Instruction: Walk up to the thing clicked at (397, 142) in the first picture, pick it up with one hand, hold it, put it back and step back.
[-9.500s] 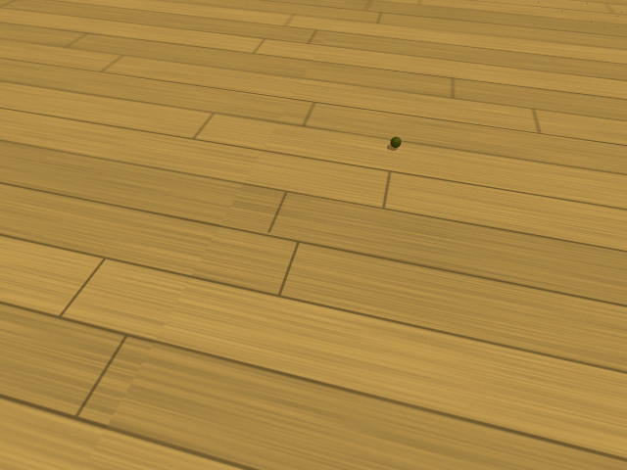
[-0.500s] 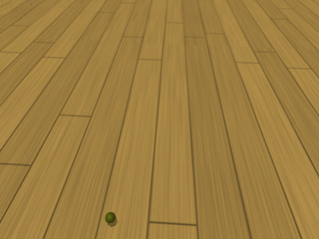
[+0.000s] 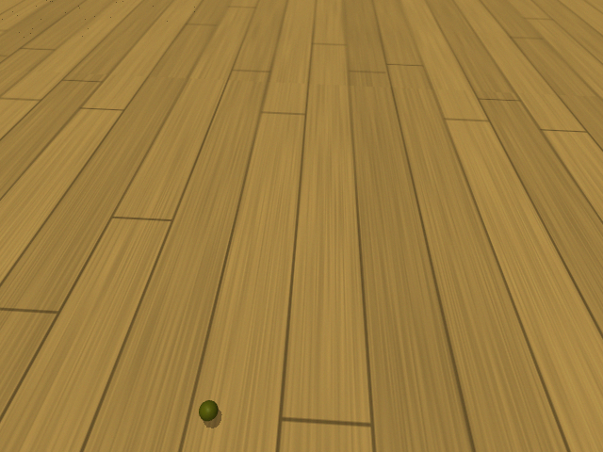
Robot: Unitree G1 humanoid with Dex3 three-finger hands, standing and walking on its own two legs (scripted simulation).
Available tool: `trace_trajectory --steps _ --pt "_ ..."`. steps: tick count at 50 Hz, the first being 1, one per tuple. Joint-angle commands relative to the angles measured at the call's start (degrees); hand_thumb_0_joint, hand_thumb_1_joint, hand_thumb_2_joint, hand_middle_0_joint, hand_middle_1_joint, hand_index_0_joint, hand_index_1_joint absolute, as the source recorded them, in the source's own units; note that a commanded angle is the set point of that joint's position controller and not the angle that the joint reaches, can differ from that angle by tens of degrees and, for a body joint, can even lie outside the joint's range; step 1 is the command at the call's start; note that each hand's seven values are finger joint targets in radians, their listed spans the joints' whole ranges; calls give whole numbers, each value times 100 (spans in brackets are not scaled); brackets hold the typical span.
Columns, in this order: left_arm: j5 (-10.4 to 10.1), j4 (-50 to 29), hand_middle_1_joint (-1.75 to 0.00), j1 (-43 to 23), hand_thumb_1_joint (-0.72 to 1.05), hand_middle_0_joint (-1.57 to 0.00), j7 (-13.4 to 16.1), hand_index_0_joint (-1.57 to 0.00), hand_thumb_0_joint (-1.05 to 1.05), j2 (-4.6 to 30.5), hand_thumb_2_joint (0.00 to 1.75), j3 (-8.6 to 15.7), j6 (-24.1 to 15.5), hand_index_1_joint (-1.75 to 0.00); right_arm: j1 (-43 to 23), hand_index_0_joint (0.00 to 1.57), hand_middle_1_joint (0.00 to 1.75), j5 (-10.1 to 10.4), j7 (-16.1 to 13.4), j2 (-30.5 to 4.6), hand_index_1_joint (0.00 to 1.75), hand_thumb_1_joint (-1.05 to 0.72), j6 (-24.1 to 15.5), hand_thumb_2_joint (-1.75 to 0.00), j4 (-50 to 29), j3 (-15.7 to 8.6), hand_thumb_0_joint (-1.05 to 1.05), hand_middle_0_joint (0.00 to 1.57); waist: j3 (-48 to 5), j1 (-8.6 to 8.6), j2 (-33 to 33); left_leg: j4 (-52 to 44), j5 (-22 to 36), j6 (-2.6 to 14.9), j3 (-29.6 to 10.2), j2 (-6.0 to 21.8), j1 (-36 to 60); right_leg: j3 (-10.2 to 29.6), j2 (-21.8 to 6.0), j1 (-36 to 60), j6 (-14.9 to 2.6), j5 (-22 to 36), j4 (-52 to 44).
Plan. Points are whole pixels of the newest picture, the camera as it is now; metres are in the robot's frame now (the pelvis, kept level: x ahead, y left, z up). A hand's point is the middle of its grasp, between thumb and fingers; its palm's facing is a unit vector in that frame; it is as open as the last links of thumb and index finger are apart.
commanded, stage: stand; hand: left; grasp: from above
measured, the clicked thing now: (208, 410) +0.39 +0.28 -0.75
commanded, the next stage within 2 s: rise first in 0.66 s
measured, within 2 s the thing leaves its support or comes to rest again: neither
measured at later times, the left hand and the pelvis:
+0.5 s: hand out of the picture +0.07 +0.25 -0.16, palm faces -0.02 -0.94 -0.35, open 7.4 cm; pelvis +0.00 +0.00 +0.00, yaw +0 degrees
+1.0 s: hand out of the picture +0.15 +0.25 -0.17, palm faces -0.02 -0.94 -0.33, open 9.1 cm; pelvis -0.01 +0.00 -0.02, yaw -1 degrees
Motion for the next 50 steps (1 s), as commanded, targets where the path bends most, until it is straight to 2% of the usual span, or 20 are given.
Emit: trace_trajectory --steps 1,2,6,12,14,23,33,37,38,39,40,41,42,43,44,45,46,47,49,50 --pt "-8 -329 -30 -203 90 -20 72 -20 0 1255 90 207 -134 -30 -234 20 30 28 -65 -1195 30 -90 -107 -90 -361 -217 0 20 -315 -24 13 -351 650 159 -474 632 -125 452 -621 30 -198 490 -249" --pt "-25 -319 -30 -152 90 -20 67 -20 0 1205 90 188 -136 -30 -306 20 30 38 -60 -1249 30 -90 -106 -90 -354 -222 0 20 -234 31 66 -346 616 170 -494 642 -72 459 -616 -71 -192 401 -282" --pt "3 -351 -30 -183 90 -20 77 -20 0 1229 90 189 -143 -30 -255 20 30 27 -64 -1233 30 -90 -100 -90 -353 -233 0 20 -318 -7 -17 -289 584 183 -495 651 -66 479 -636 -59 -195 426 -279" --pt "-11 -351 -30 -185 90 -20 70 -20 0 1231 90 195 -134 -30 -191 20 30 25 -72 -1227 30 -90 -131 -90 -342 -205 0 20 -472 -3 50 -257 1031 183 -471 676 -54 483 -669 154 -207 852 -137" --pt "-25 -332 -30 -153 90 -20 74 -20 0 1259 90 189 -136 -30 -179 20 30 33 -73 -1202 30 -90 -131 -90 -326 -193 0 20 -440 -3 10 -276 1067 165 -482 664 13 472 -652 68 -194 815 -147" --pt "-17 -326 -30 -104 90 -20 71 -20 0 1211 90 172 -138 -30 -188 20 30 33 -70 -1236 30 -90 -115 -90 -334 -202 0 20 -293 13 -3 -271 828 181 -470 637 -74 478 -649 -29 -193 686 -223" --pt "-17 -363 -30 -199 90 -20 94 -20 0 1252 90 194 -146 -30 -202 20 30 37 -79 -1228 30 -90 -113 -90 -391 -209 0 20 -531 -7 -46 -143 1302 194 -449 676 104 445 -679 118 -204 1108 -124" --pt "-24 -360 -30 -166 90 -20 90 -20 0 1278 90 195 -147 -30 -200 20 30 37 -80 -1191 30 -90 -112 -90 -388 -201 0 20 -418 -13 -52 -173 1199 158 -427 640 44 446 -659 71 -189 1075 -174" --pt "-15 -354 -33 -190 82 -22 90 -20 0 1245 94 193 -145 -34 -216 20 30 40 -83 -1221 30 -92 -111 -91 -382 -201 0 20 -421 -6 -12 -155 1230 187 -424 670 59 462 -678 121 -204 1123 -154" --pt "-336 -2365 -41 -2200 74 -23 163 -17 0 260 101 207 -671 -42 -99 20 30 433 -199 -275 30 -96 -367 -91 -1971 16 0 20 -1 -708 190 167 204 122 282 -114 -521 77 151 -1338 -164 622 252" --pt "-316 -1978 -49 -2779 66 -23 193 -19 0 574 95 310 -612 -50 195 20 30 436 -259 -439 30 -89 -340 -90 -1632 -11 0 20 -228 -531 88 262 58 141 244 -152 -520 6 137 -1108 -166 417 308" --pt "-224 -922 -56 -1882 58 -20 211 -16 0 902 96 568 -365 -58 341 20 30 416 -285 -589 30 -88 -265 -90 -1577 -73 0 20 -53 -468 -217 386 -163 170 249 -182 -771 -55 177 -1181 -193 92 321" --pt "-132 -620 -64 -1413 50 -18 141 -16 0 1102 94 737 -265 -66 385 20 30 413 -285 -609 30 -86 -211 -89 -1754 -158 0 20 -126 -262 -377 594 -32 176 267 -142 -952 -78 184 -1257 -180 103 486" --pt "-20 -728 -72 -1653 42 -14 89 -14 0 1320 93 822 -257 -74 450 20 30 355 -312 -635 30 -86 -211 -89 -1865 -231 0 20 -467 -238 -401 813 106 188 257 -164 -1030 -47 177 -1260 -179 204 673" --pt "83 -880 -80 -1810 34 -14 43 -14 0 1624 93 1011 -314 -81 556 20 30 343 -349 -619 30 -87 -242 -89 -1953 -324 0 20 -917 -161 -226 970 278 173 240 -163 -1021 2 152 -1198 -174 426 874" --pt "197 -621 -88 -1432 26 -12 -59 -14 0 1440 90 1017 -256 -87 594 20 30 296 -321 -579 30 -90 -265 -90 -2117 -363 0 20 -1083 -187 -183 1190 407 170 234 -189 -1178 19 146 -1277 -178 596 1105" --pt "392 -340 -96 -1046 19 -8 -134 -12 0 1333 91 1026 -183 -93 719 20 30 237 -287 -567 30 -89 -263 -89 -2155 -426 0 20 -1271 -130 -203 1431 525 167 202 -202 -1395 22 143 -1351 -185 727 1354" --pt "553 -354 -102 -707 11 -5 -185 -9 0 1354 95 1177 -129 -98 741 20 30 193 -241 -550 30 -92 -264 -90 -2301 -492 0 20 -1517 48 -70 1608 633 149 210 -243 -1543 35 136 -1308 -207 767 1545" --pt "707 -763 -107 -296 -5 -4 -178 -7 0 1345 97 1307 7 -103 708 20 30 217 -207 -493 30 -93 -256 -91 -2655 -534 0 20 -1929 224 400 1682 844 74 231 -267 -1435 56 156 -1238 -267 821 1693" --pt "723 -919 -109 -384 -13 -4 -150 -7 0 1141 98 1204 105 -105 672 20 30 224 -193 -427 30 -92 -239 -90 -2781 -520 0 20 -1883 179 384 1737 810 62 228 -262 -1555 58 172 -1365 -262 771 1724"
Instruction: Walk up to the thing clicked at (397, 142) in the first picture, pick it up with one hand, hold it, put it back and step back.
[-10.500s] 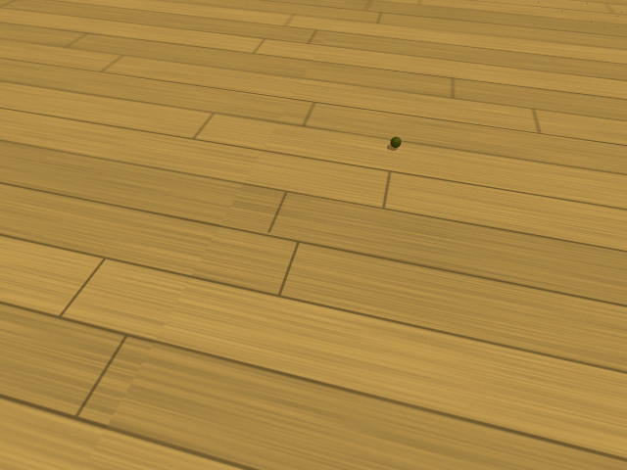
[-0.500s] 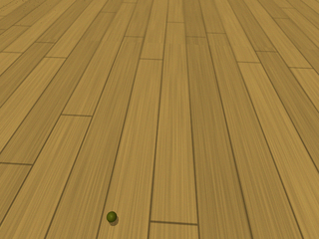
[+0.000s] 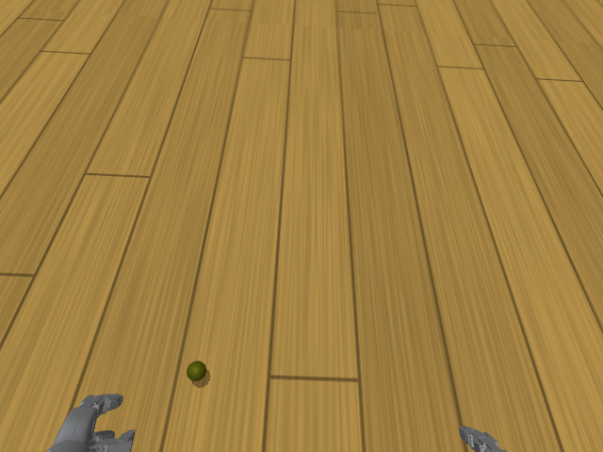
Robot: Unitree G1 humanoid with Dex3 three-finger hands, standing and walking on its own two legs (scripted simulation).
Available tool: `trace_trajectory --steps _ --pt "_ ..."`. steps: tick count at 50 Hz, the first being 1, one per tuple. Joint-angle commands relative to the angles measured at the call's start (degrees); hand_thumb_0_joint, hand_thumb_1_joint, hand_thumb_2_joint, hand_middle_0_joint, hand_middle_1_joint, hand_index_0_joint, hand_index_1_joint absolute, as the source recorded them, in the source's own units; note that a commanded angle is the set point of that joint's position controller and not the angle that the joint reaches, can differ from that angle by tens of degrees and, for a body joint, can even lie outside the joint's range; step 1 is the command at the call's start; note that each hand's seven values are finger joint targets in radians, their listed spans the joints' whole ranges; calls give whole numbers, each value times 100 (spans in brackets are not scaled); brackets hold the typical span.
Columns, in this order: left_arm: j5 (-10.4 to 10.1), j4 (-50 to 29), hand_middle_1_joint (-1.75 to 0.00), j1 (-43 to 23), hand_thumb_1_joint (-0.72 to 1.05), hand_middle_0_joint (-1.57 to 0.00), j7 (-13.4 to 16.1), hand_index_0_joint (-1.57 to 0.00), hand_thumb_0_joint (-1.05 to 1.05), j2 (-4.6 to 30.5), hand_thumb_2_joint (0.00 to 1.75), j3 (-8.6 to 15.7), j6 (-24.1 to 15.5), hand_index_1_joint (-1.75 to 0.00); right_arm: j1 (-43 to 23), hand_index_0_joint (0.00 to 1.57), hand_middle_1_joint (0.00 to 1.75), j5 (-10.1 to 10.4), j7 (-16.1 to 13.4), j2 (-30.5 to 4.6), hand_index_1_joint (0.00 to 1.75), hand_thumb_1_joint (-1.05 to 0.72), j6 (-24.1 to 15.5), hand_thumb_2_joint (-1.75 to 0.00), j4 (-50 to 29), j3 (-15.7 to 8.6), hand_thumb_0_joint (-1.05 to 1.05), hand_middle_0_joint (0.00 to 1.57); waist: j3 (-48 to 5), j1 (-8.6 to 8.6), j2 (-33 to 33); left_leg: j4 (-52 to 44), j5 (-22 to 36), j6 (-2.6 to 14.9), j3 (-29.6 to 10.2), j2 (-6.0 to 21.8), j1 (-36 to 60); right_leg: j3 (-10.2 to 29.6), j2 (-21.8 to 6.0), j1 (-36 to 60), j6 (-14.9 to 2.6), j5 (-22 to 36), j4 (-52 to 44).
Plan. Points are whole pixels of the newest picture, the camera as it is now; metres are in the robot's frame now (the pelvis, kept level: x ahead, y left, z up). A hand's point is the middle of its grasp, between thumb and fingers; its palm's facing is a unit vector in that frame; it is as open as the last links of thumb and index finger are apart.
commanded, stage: rise first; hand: left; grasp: from above
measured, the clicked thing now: (196, 371) +0.40 +0.29 -0.73
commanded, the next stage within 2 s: none
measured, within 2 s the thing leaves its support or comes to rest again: neither
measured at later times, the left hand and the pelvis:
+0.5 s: hand out of the picture +0.13 +0.28 -0.22, palm faces -0.15 -0.88 -0.46, open 14.2 cm; pelvis -0.01 +0.01 -0.08, yaw -1 degrees
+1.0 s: hand (133, 428) +0.21 +0.33 -0.39, palm faces -0.44 -0.51 -0.74, open 14.0 cm; pelvis -0.06 +0.01 -0.26, yaw -2 degrees
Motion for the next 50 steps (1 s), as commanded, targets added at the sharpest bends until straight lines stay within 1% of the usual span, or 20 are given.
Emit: trace_trajectory --steps 1,3,4,6,8,11,18,19,21,23,26,27,30,32,34,36,38,39,44,50 --pt "352 -713 -109 506 -21 -4 81 -7 0 970 98 223 249 -106 197 20 30 27 -6 -928 30 -91 -95 -90 -991 -396 0 20 -1640 251 419 164 1366 85 197 -312 187 -36 138 343 -190 1282 117" --pt "484 -849 -108 394 -37 -5 154 -6 0 985 99 224 463 -107 77 20 30 42 26 -930 30 -89 -130 -90 -1195 -405 0 20 -1328 168 327 404 1069 91 146 -267 -226 -86 159 -73 -186 938 294" --pt "499 -1013 -107 437 -45 -6 185 -6 0 1101 100 321 524 -106 55 20 30 49 47 -926 30 -88 -148 -90 -1321 -423 0 20 -1378 175 251 540 885 106 139 -248 -392 -91 173 -207 -178 729 415" --pt "520 -1301 -106 512 -53 -6 229 -6 0 897 101 260 582 -107 136 20 30 26 91 -867 30 -90 -211 -90 -1429 -430 0 20 -1411 119 202 788 601 112 107 -198 -685 -112 204 -617 -174 413 720" --pt "582 -1676 -106 530 -59 -7 276 -6 0 968 101 378 551 -107 179 20 30 12 96 -867 30 -89 -302 -90 -1574 -467 0 20 -1547 112 201 1035 470 110 52 -156 -887 -148 224 -952 -178 238 1042" --pt "692 -2415 -105 549 -60 -7 318 -6 0 1051 101 451 480 -106 197 20 30 -20 81 -802 30 -88 -430 -89 -1733 -498 0 20 -1858 103 312 1449 300 135 47 -148 -1168 -82 194 -1331 -169 124 1444" --pt "861 -3446 -106 1322 -59 -7 311 -6 0 953 101 433 671 -107 204 20 30 -74 -19 -767 30 -89 -625 -90 -1919 -501 0 20 -2191 -3 555 1906 405 118 -39 -57 -1360 -65 182 -1820 -171 157 2019" --pt "893 -3499 -106 1432 -59 -7 315 -6 0 1032 100 506 711 -107 168 20 30 -71 -27 -773 30 -89 -656 -90 -1935 -503 0 20 -2208 22 600 1982 415 126 -45 -68 -1419 -63 174 -1881 -175 175 2075" --pt "944 -3678 -107 1611 -59 -7 289 -7 0 914 99 367 788 -107 140 20 30 -76 -26 -749 30 -89 -704 -90 -1956 -477 0 20 -2252 10 549 2107 522 119 -104 -34 -1505 -85 179 -2045 -185 175 2237" --pt "990 -3790 -107 1689 -58 -7 290 -7 0 934 98 396 852 -107 101 20 30 -98 -36 -742 30 -90 -753 -90 -1999 -468 0 20 -2292 -44 522 2328 532 137 -88 -48 -1690 -84 186 -2189 -178 207 2361" --pt "1077 -3756 -107 1779 -57 -8 297 -8 0 840 96 361 898 -106 12 20 30 -117 1 -739 30 -90 -820 -90 -2059 -438 0 20 -2156 -41 538 2524 311 114 -194 -25 -2063 -119 183 -2638 -189 -47 2711" --pt "1116 -3852 -107 1796 -57 -8 290 -8 0 876 97 386 891 -106 -32 20 30 -122 7 -726 30 -90 -843 -90 -2107 -446 0 20 -2193 14 564 2633 207 127 -186 -40 -2172 -120 177 -2771 -189 -112 2796" --pt "1262 -3970 -108 1490 -54 -6 296 -7 0 1047 96 424 779 -107 -80 20 30 -126 33 -720 30 -88 -909 -89 -2165 -425 0 20 -2295 -71 549 2994 -102 153 -149 -75 -2605 -85 166 -3102 -191 -286 3085" --pt "1474 -3736 -108 1230 -54 -7 302 -7 0 1143 96 433 623 -107 -151 20 30 -129 48 -749 30 -88 -983 -89 -2127 -440 0 20 -2221 -98 548 3339 -329 176 -126 -100 -3011 -57 165 -3555 -197 -461 3425" --pt "1715 -3567 -108 853 -52 -6 323 -6 0 1444 95 591 358 -107 -211 20 30 -138 68 -817 30 -86 -1037 -89 -2036 -467 0 20 -2420 -55 533 3749 -317 171 -163 -101 -3400 -43 149 -3991 -199 -512 3878" --pt "1989 -3303 -109 585 -52 -5 312 -5 0 1494 96 539 78 -108 -229 20 30 -142 106 -864 30 -85 -1081 -88 -1975 -497 0 20 -2675 -94 479 4166 -379 187 -151 -128 -3754 -21 152 -4380 -193 -556 4266" --pt "2235 -3248 -110 403 -51 -4 286 -5 0 1717 96 609 -226 -109 -249 20 30 -147 143 -946 30 -84 -1092 -88 -1906 -524 0 20 -2997 -13 621 4500 -327 175 -166 -128 -4004 10 141 -4764 -204 -540 4683" --pt "2388 -3165 -110 324 -52 -5 286 -5 0 1728 97 555 -372 -109 -245 20 30 -148 169 -983 30 -84 -1100 -88 -1867 -546 0 20 -3147 2 658 4674 -310 169 -194 -132 -4138 7 146 -4991 -208 -537 4896" --pt "2971 -2894 -111 -239 -53 -5 406 -6 0 2357 98 822 -964 -110 -240 20 30 -148 288 -1124 30 -87 -1013 -89 -1657 -607 0 20 -3911 159 774 5653 71 190 -164 -163 -4724 -1 150 -5702 -216 -256 5780" --pt "3624 -2258 -108 -1493 -57 -7 659 -7 0 3008 100 1020 -1341 -108 -160 20 30 -212 395 -1208 30 -90 -833 -90 -1376 -677 0 20 -4411 176 512 6583 -495 245 -95 -173 -5734 -59 170 -6273 -180 -676 6383"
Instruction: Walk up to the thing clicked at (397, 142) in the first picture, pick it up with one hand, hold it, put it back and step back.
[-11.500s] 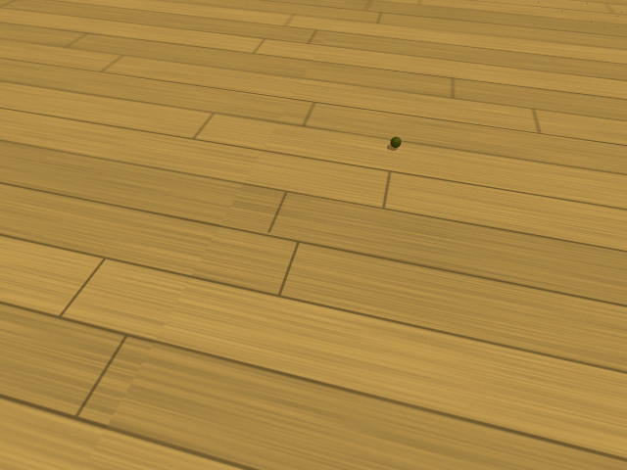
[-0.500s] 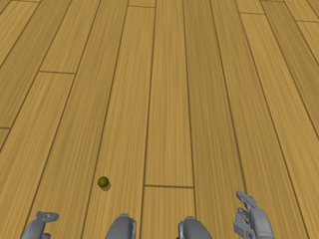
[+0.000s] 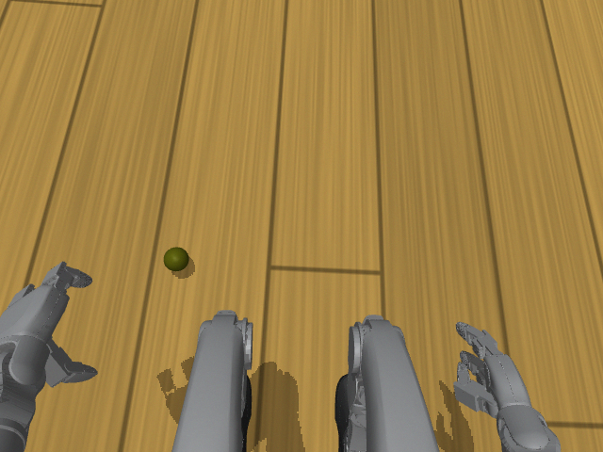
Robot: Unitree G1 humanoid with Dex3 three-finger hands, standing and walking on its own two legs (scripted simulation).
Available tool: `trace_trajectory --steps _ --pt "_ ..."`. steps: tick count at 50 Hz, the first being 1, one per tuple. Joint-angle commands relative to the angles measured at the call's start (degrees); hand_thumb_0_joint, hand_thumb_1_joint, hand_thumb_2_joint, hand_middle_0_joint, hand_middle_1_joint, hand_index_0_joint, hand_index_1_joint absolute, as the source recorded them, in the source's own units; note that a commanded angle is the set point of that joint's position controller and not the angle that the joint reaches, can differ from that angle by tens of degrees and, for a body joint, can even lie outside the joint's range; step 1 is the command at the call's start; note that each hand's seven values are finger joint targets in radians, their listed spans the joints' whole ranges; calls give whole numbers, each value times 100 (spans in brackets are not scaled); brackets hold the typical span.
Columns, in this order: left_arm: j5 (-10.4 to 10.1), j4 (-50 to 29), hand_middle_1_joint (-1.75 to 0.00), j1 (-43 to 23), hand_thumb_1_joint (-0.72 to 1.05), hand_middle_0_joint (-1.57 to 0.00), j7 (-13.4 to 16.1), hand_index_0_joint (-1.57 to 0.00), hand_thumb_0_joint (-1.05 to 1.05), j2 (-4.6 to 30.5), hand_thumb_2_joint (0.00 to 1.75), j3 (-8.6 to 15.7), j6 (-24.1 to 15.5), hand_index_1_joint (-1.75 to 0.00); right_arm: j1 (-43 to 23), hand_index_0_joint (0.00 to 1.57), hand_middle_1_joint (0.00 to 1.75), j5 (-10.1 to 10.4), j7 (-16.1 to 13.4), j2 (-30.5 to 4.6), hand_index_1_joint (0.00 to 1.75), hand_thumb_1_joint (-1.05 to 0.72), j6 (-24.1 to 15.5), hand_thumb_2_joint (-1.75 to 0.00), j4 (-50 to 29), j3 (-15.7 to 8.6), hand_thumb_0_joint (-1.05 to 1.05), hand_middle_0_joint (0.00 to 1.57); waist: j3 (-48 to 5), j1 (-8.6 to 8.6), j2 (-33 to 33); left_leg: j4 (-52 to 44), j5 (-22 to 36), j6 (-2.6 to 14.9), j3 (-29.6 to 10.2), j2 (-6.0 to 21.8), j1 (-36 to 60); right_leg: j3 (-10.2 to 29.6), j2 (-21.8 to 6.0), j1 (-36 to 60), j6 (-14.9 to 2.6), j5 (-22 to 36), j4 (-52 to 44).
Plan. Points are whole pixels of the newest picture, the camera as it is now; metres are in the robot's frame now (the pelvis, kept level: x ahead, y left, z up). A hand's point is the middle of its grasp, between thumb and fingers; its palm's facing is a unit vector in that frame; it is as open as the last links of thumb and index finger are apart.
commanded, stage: rise first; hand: left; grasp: from above
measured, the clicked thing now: (176, 259) +0.45 +0.30 -0.47
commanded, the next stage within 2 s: approach in 1.56 s
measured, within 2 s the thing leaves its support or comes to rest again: neither
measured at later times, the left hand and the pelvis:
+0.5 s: hand (103, 291) +0.34 +0.36 -0.26, palm faces -0.48 -0.19 -0.86, open 14.0 cm; pelvis -0.04 +0.01 -0.13, yaw -5 degrees
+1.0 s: hand (123, 274) +0.38 +0.35 -0.33, palm faces -0.46 -0.05 -0.89, open 13.9 cm; pelvis -0.03 +0.01 -0.17, yaw -5 degrees
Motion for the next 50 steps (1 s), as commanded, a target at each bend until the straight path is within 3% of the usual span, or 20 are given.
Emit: trace_trajectory --steps 1,3,4,8,13,20,25,27,34,35,38,43,50 --pt "450 -249 -107 -1058 -54 -6 306 -6 0 2047 100 672 -418 -107 660 20 30 3 27 -940 30 -87 -58 -89 -314 -409 0 20 -3474 87 299 -565 1726 269 236 -145 1828 -96 185 1149 -208 1577 -764" --pt "692 -63 -108 -1366 -55 -6 328 -7 0 2246 100 699 -532 -108 747 20 30 -36 46 -959 30 -88 -8 -90 -195 -403 0 20 -3594 94 239 -276 1610 298 296 -148 1521 -93 200 1101 -189 1515 -616" --pt "778 -103 -108 -1637 -51 -5 351 -6 0 2519 100 787 -602 -107 745 20 30 -46 47 -970 30 -85 11 -89 -166 -401 0 20 -3698 108 236 -195 1478 292 301 -150 1390 -99 198 1070 -188 1409 -541" --pt "1126 254 -107 -2354 -50 -4 412 -5 0 2734 100 728 -833 -106 838 20 30 -103 63 -1000 30 -85 110 -89 -6 -365 0 20 -3561 -10 193 114 718 325 313 -150 818 -177 227 617 -180 697 -353" --pt "1574 646 -105 -2910 -51 -4 567 -5 0 3174 101 784 -1098 -104 921 20 30 -168 109 -1045 30 -85 260 -89 129 -263 0 20 -3398 -51 481 353 370 338 258 -170 449 -337 269 150 -210 355 45" --pt "2136 1275 -99 -3473 -51 -6 930 -6 0 3172 101 530 -1357 -99 926 20 30 -281 213 -1155 30 -87 446 -89 300 -204 0 20 -2762 -212 1041 330 -340 298 -101 -127 321 -628 270 -950 -250 88 653" --pt "2591 1522 -96 -3758 -51 -6 1300 -7 0 3374 100 539 -1400 -96 948 20 30 -370 297 -1187 30 -88 610 -90 379 -153 0 20 -2984 -211 1270 601 167 260 -118 -177 464 -675 252 -1213 -288 444 958" --pt "2760 1762 -96 -3850 -52 -6 1436 -6 0 3220 101 397 -1387 -96 961 20 30 -397 324 -1199 30 -88 669 -90 428 -149 0 20 -2910 -307 1284 673 323 234 -157 -183 480 -708 242 -1410 -293 550 1078" --pt "3215 2075 -93 -4361 -49 -9 1852 -9 0 3311 97 305 -1350 -93 1032 20 30 -548 397 -1230 30 -89 830 -90 583 -165 0 20 -3005 -475 1437 1013 710 229 -123 -186 564 -721 209 -1629 -258 805 1292" --pt "3284 2164 -92 -4364 -48 -11 1907 -10 0 3434 96 365 -1354 -92 1028 20 30 -561 403 -1194 30 -89 847 -90 579 -145 0 20 -3010 -397 1418 1099 697 252 -39 -212 433 -693 233 -1567 -268 770 1259" --pt "3389 2236 -91 -4544 -47 -12 2023 -12 0 3420 94 318 -1385 -91 1019 20 30 -635 436 -1188 30 -89 875 -90 611 -141 0 20 -3116 -511 1404 1250 808 271 -28 -212 403 -708 246 -1554 -244 852 1341" --pt "3605 2439 -93 -4602 -47 -12 2167 -12 0 3541 94 355 -1414 -93 1046 20 30 -730 454 -1162 30 -90 931 -90 649 -136 0 20 -3265 -551 1220 1510 995 314 65 -230 277 -703 300 -1373 -241 996 1366" --pt "3585 2720 -98 -4544 -51 -8 2274 -8 0 3606 98 480 -1389 -97 998 20 30 -832 481 -1156 30 -90 967 -90 682 -94 0 20 -3159 -536 1213 1639 992 329 48 -223 139 -717 307 -1452 -243 967 1508"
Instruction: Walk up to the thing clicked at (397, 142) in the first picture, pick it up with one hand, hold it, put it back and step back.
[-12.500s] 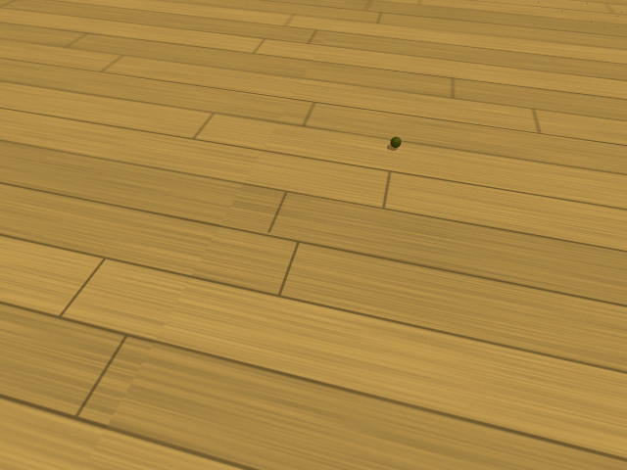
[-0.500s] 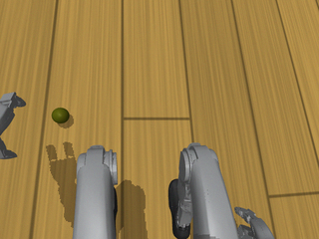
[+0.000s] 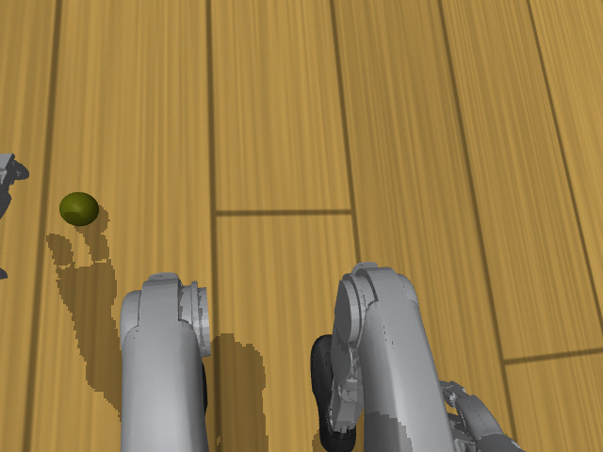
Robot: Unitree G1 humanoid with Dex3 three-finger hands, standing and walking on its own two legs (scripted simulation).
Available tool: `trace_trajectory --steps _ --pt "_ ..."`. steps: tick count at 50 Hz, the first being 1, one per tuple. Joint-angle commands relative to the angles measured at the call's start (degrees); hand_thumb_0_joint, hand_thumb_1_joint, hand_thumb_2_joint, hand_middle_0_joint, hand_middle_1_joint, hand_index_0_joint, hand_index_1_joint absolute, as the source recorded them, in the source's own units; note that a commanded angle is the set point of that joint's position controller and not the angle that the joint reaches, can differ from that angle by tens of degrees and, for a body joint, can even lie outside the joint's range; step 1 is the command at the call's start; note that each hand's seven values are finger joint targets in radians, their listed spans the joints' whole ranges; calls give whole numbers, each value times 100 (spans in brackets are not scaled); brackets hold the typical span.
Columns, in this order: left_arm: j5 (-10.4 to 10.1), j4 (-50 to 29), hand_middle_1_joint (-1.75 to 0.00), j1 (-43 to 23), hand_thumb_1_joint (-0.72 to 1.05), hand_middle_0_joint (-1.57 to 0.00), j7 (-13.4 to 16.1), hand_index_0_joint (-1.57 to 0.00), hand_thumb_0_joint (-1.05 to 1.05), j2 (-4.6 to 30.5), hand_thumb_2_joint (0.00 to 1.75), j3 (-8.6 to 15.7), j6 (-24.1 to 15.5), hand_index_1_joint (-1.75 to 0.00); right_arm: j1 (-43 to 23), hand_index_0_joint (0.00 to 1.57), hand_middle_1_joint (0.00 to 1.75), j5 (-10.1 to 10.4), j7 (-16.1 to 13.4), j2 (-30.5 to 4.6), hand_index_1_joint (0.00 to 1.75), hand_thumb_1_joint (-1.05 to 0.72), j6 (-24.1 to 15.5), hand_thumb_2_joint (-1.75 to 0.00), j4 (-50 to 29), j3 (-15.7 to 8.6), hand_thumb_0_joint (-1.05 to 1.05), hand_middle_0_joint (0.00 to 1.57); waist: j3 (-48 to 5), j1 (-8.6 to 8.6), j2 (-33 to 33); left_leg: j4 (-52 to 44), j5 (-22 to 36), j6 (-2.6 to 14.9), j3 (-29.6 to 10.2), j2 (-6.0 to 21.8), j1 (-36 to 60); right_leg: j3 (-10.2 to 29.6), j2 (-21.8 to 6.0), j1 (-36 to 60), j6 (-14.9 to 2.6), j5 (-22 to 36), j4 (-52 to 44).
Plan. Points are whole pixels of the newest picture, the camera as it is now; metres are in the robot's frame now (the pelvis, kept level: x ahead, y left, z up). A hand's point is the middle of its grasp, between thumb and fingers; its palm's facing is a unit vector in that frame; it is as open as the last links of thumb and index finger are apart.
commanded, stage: rise first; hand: left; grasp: from above
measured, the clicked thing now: (79, 209) +0.45 +0.33 -0.30
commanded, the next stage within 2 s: approach in 0.56 s
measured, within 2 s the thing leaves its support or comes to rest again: neither
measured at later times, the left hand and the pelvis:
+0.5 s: hand (7, 225) +0.39 +0.37 -0.18, palm faces -0.45 -0.12 -0.88, open 14.1 cm; pelvis +0.01 +0.00 -0.01, yaw -1 degrees
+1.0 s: hand (73, 197) +0.44 +0.31 -0.20, palm faces -0.39 -0.06 -0.92, open 13.9 cm; pelvis +0.01 +0.00 -0.02, yaw -2 degrees
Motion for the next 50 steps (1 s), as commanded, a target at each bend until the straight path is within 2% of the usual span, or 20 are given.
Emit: trace_trajectory --steps 1,5,6,11,16,17,20,24,27,30,31,32,33,34,40,42,43,45,48,50 --pt "-136 -579 -99 -1217 -51 -8 290 -8 0 1866 97 309 27 -99 1032 20 30 -39 -46 -1380 30 -90 16 -90 -127 -419 0 20 -3793 79 1461 -1465 1054 261 571 -96 3180 -512 179 1374 -426 971 -1250" --pt "-136 -637 -100 -1274 -53 -7 343 -7 0 2003 99 391 26 -99 1030 20 30 -76 -45 -1406 30 -90 30 -90 -97 -414 0 20 -3920 88 1559 -1404 1154 252 552 -88 3236 -516 190 1380 -430 1051 -1184" --pt "-153 -707 -100 -1366 -54 -6 347 -7 0 1958 100 357 17 -100 1042 20 30 -115 -35 -1414 30 -90 41 -90 -92 -399 0 20 -3925 23 1562 -1337 1235 267 552 -85 3204 -514 185 1409 -403 1138 -1143" --pt "-183 -568 -100 -1266 -55 -6 375 -6 0 1977 101 416 24 -100 1088 20 30 -154 -30 -1426 30 -90 49 -90 -46 -364 0 20 -3901 26 1536 -1270 1327 263 527 -71 3202 -516 192 1409 -407 1205 -1106" --pt "-137 -485 -101 -1363 -54 -6 381 -6 0 1992 100 373 -11 -101 1069 20 30 -183 -17 -1431 30 -90 72 -90 -49 -336 0 20 -3806 -22 1611 -1261 1143 254 510 -95 3000 -537 209 1347 -428 1085 -1058" --pt "-157 -440 -101 -1297 -53 -6 403 -7 0 2049 100 430 -7 -100 1024 20 30 -173 -19 -1443 30 -90 73 -90 -37 -355 0 20 -3814 39 1586 -1255 1116 252 528 -93 3024 -531 206 1316 -433 1048 -1064" --pt "-136 -377 -103 -1387 -54 -6 434 -6 0 1948 100 328 -5 -102 1040 20 30 -202 2 -1437 30 -90 56 -90 -28 -304 0 20 -3741 -61 1628 -1208 1219 256 503 -86 3068 -552 213 1295 -419 1142 -1031" --pt "-110 -338 -102 -1426 -54 -6 478 -7 0 2079 100 395 -1 -101 1048 20 30 -195 4 -1468 30 -90 70 -90 -23 -302 0 20 -3786 -45 1630 -1197 1183 248 500 -91 3015 -554 223 1308 -431 1129 -1020" --pt "-78 -296 -103 -1453 -54 -6 500 -7 0 2057 100 353 -4 -102 1077 20 30 -218 6 -1456 30 -90 67 -90 15 -256 0 20 -3794 -81 1609 -1124 1292 260 495 -93 3010 -544 229 1354 -416 1224 -991" --pt "-80 -281 -103 -1523 -53 -6 563 -7 0 2122 99 434 -1 -102 1078 20 30 -255 11 -1503 30 -90 71 -90 2 -259 0 20 -3844 -125 1609 -1084 1332 263 491 -81 3037 -562 226 1383 -390 1272 -975" --pt "-38 -107 -103 -1505 -53 -6 569 -7 0 2034 99 327 12 -102 1060 20 30 -256 20 -1457 30 -90 70 -90 22 -227 0 20 -3705 -144 1630 -1105 1178 256 510 -103 2878 -546 241 1343 -422 1175 -999" --pt "-58 -122 -103 -1591 -53 -6 588 -7 0 2019 99 329 1 -102 1065 20 30 -269 19 -1476 30 -90 62 -90 22 -233 0 20 -3671 -205 1559 -1103 1106 263 502 -102 2829 -564 232 1341 -408 1131 -1024" --pt "-24 -71 -99 -1604 -61 -7 600 -4 0 2024 107 323 -5 -102 1053 20 30 -281 13 -1489 30 -90 61 -90 37 -217 0 20 -3636 -207 1563 -1104 1049 264 492 -101 2775 -581 243 1308 -407 1083 -1015" --pt "-16 19 -104 -1614 -53 -6 604 -7 0 2046 99 312 13 -103 1051 20 30 -280 13 -1487 30 -90 52 -89 29 -195 0 20 -3533 -222 1575 -1115 995 267 493 -112 2717 -576 233 1266 -410 1030 -1022" --pt "88 155 -106 -2308 -51 -6 702 -8 0 1378 97 -403 64 -104 1175 20 30 -290 22 -1530 30 -90 -67 -89 114 -150 0 20 -3436 -652 1818 -1125 928 229 366 -60 2950 -734 249 907 -370 988 -937" --pt "82 182 -108 -2465 -51 -6 780 -8 0 1121 96 -608 126 -105 1203 20 30 -254 25 -1533 30 -90 -145 -90 116 -155 0 20 -3404 -723 1858 -1178 809 202 335 -49 3048 -766 247 768 -389 925 -947" --pt "50 39 -109 -2616 -51 -6 838 -9 0 976 96 -710 152 -106 1239 20 30 -253 25 -1551 30 -90 -182 -90 88 -154 0 20 -3385 -816 1969 -1191 762 197 345 -41 3007 -787 243 797 -367 933 -965" --pt "121 -156 -109 -2623 -51 -6 973 -9 0 1101 96 -632 293 -106 1307 20 30 -224 17 -1574 30 -90 -236 -90 55 -173 0 20 -3697 -722 2190 -1279 839 174 355 -43 3211 -796 240 892 -368 1010 -946" --pt "49 -618 -108 -2623 -53 -6 1199 -8 0 1253 97 -359 693 -106 1349 20 30 -132 11 -1589 30 -91 -273 -90 -12 -260 0 20 -4228 -555 2644 -1401 1256 105 403 -2 3705 -738 194 981 -367 1378 -825" --pt "-3 -666 -108 -2665 -53 -6 1307 -8 0 1343 97 -211 1010 -106 1297 20 30 -58 27 -1564 30 -91 -275 -90 -131 -263 0 20 -4278 -518 2820 -1520 1368 66 437 7 3706 -676 164 973 -429 1521 -782"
